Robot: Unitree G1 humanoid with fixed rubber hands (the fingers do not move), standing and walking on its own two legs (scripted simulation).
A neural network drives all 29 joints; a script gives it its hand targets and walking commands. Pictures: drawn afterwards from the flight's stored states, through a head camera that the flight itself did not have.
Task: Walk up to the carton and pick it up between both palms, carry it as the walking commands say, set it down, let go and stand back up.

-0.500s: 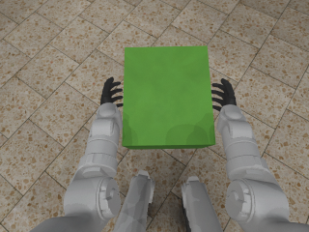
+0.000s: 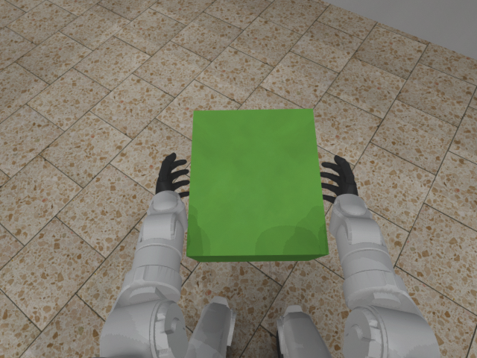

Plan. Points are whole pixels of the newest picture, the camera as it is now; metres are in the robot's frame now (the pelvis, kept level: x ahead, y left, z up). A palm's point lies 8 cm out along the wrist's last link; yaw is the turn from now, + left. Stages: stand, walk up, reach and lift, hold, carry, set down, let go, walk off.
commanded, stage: reach and lift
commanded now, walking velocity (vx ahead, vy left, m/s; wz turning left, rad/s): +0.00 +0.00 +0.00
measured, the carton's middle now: (253, 189) +0.44 +0.03 -0.12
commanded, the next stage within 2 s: none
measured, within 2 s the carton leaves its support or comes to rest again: neither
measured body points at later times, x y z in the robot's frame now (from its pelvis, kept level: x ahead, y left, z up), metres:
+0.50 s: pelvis +0.02 +0.00 +0.07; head +0.11 +0.00 +0.51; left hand +0.38 +0.18 +0.03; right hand +0.39 -0.15 +0.03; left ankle +0.06 +0.13 -0.63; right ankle +0.04 -0.12 -0.63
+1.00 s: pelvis +0.04 +0.00 +0.10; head +0.06 +0.00 +0.55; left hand +0.35 +0.18 +0.10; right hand +0.37 -0.15 +0.09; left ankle +0.06 +0.13 -0.63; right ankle +0.04 -0.12 -0.63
